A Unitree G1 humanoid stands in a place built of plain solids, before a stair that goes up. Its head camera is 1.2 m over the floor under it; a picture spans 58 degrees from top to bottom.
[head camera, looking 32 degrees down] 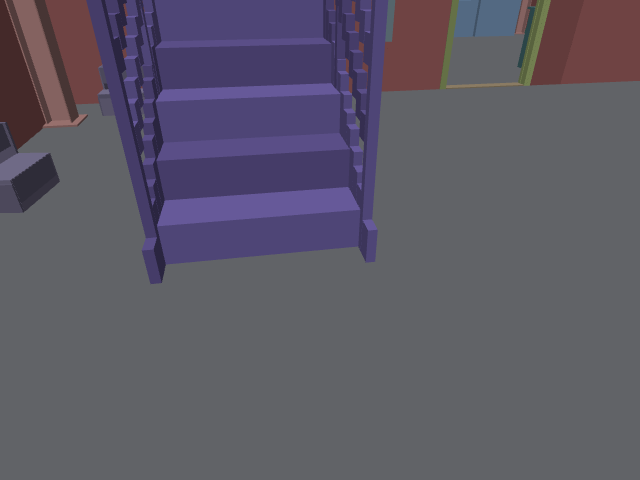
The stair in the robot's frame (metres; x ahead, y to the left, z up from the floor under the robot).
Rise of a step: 0.21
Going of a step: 0.26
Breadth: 1.05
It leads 10 degrees to the left of straight ahead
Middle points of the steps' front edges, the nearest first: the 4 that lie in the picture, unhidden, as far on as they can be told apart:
1.78 0.27 0.21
2.03 0.32 0.43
2.29 0.36 0.64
2.55 0.40 0.85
